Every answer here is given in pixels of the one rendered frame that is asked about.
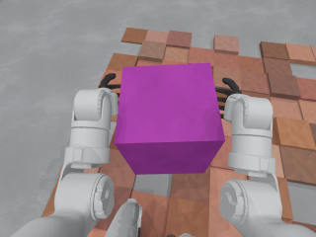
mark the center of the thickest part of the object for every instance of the right robot upper arm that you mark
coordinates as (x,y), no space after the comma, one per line
(254,209)

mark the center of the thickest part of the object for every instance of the robot left hand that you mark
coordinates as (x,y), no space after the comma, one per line
(107,79)

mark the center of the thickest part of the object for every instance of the robot right forearm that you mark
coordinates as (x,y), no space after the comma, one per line
(251,121)

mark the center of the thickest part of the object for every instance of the left robot upper arm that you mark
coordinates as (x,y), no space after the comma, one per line
(82,199)

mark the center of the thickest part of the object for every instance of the left robot thigh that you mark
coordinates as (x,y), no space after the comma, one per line
(126,221)

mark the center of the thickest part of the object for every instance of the robot left forearm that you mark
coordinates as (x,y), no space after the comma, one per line
(92,113)

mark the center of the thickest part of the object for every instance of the carton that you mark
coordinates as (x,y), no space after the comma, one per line
(168,120)

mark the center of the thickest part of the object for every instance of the robot right hand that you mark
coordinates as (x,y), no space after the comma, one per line
(235,90)

